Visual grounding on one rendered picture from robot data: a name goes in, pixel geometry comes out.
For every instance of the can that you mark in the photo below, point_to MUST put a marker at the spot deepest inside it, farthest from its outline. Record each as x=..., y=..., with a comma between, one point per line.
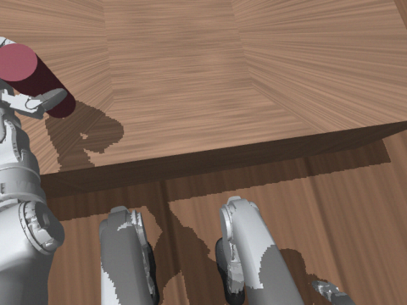
x=23, y=70

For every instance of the left robot foot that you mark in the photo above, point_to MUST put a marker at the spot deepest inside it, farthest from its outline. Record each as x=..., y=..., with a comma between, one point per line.
x=152, y=274

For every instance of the right robot foot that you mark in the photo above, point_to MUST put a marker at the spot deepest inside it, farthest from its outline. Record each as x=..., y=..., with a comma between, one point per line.
x=222, y=266

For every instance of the left robot arm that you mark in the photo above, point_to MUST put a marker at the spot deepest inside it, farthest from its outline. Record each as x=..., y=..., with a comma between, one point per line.
x=29, y=232

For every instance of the right robot hand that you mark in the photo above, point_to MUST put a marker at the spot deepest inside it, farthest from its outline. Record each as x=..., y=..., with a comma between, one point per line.
x=331, y=293

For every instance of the left robot hand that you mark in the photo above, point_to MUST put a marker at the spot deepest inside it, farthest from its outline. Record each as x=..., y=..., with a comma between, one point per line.
x=26, y=105

